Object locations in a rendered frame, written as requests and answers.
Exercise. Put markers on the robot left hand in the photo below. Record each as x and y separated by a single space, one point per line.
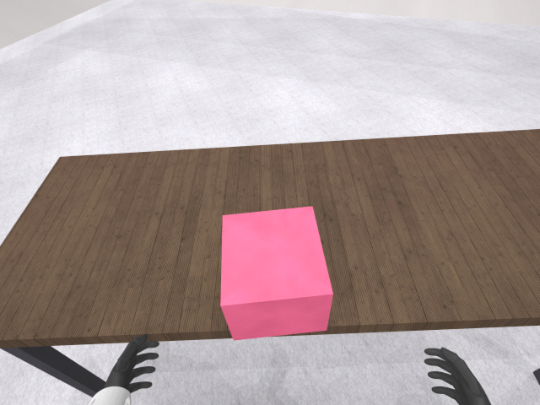
123 371

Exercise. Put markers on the robot right hand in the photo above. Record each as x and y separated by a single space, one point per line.
468 389

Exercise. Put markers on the table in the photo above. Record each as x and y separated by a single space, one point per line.
418 233

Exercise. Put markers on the carton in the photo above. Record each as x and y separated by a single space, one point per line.
274 278

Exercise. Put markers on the robot left forearm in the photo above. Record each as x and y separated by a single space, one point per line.
113 395

